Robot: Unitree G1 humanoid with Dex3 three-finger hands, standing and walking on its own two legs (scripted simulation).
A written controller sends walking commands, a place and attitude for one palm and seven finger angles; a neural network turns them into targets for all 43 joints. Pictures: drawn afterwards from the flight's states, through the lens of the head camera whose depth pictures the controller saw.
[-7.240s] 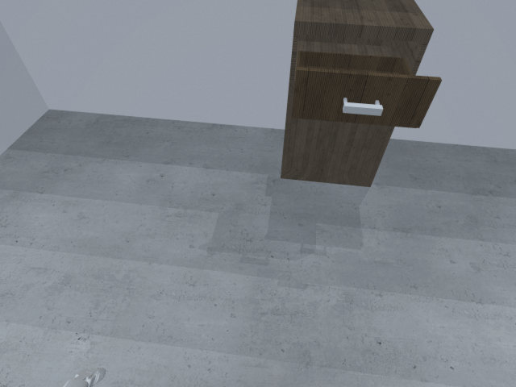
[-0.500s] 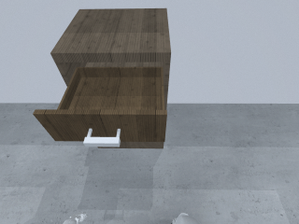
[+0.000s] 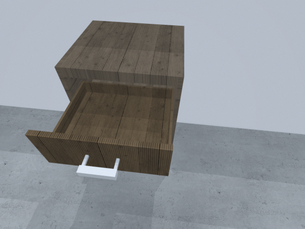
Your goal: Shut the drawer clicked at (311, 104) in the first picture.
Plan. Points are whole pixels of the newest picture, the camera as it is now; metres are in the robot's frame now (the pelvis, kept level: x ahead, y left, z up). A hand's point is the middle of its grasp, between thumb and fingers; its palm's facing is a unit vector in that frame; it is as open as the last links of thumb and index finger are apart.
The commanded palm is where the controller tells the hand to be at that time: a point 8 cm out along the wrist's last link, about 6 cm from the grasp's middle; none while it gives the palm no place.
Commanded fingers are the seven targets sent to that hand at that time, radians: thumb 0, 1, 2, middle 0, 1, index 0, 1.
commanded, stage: come to a stop and stand still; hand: left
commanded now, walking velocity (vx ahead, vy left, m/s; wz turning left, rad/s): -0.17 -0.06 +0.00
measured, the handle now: (99, 166) +0.31 +0.20 -0.08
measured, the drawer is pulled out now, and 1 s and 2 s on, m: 0.28 0.28 0.28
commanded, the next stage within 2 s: look again from close up in 1.22 s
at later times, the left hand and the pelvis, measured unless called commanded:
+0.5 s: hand out of the picture -0.01 +0.18 -0.17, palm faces +0.00 -0.98 -0.22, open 7.4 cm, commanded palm none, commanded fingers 0.00 0.90 0.90 -0.20 -0.30 -0.20 -0.30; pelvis +0.00 -0.01 +0.01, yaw -2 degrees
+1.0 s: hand out of the picture +0.06 +0.20 -0.17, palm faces +0.01 -0.97 -0.23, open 7.3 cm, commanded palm none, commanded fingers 0.00 0.90 0.90 -0.20 -0.30 -0.20 -0.30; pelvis +0.02 +0.02 +0.00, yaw -1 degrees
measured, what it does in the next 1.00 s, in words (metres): stands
